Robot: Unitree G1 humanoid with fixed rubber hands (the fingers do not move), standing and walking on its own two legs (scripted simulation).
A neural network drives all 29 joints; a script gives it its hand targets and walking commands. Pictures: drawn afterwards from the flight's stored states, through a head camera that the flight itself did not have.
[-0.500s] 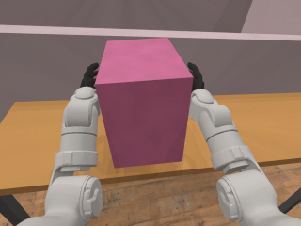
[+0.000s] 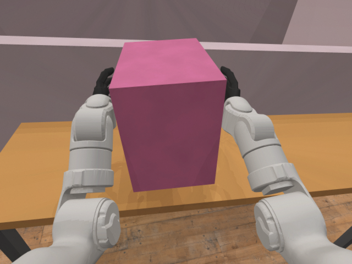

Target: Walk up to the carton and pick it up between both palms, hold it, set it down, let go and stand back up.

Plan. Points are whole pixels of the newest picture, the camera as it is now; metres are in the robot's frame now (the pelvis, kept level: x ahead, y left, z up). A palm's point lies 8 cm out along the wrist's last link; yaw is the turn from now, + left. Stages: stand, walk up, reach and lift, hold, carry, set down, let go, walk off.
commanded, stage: hold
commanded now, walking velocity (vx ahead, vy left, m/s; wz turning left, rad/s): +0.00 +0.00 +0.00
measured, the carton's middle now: (167, 109) +0.40 +0.01 +0.22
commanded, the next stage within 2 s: none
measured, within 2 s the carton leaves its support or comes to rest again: neither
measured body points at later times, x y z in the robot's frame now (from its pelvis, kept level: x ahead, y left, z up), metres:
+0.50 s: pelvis +0.00 +0.00 +0.00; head -0.07 +0.02 +0.44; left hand +0.39 +0.15 +0.26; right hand +0.39 -0.12 +0.28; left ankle +0.04 +0.13 -0.75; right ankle +0.00 -0.11 -0.75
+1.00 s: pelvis +0.00 +0.00 +0.00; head -0.07 +0.02 +0.44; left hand +0.40 +0.14 +0.26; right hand +0.39 -0.13 +0.28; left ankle +0.04 +0.13 -0.75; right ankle +0.00 -0.12 -0.75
